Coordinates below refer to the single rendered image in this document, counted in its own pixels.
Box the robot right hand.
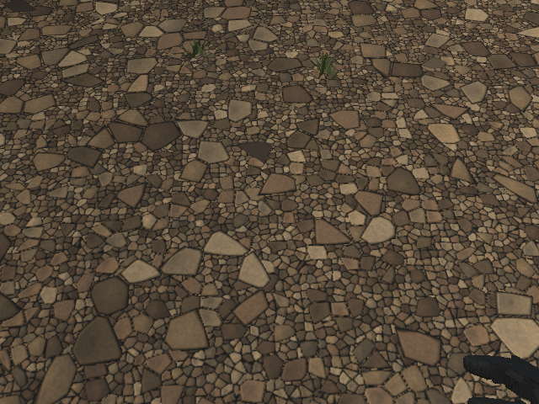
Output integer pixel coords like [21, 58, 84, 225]
[463, 355, 539, 404]

